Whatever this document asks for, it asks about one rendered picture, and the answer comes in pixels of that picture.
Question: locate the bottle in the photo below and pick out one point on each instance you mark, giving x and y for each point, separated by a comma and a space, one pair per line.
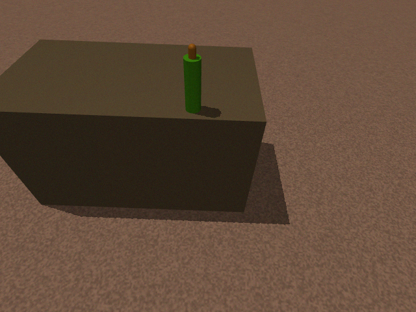
193, 80

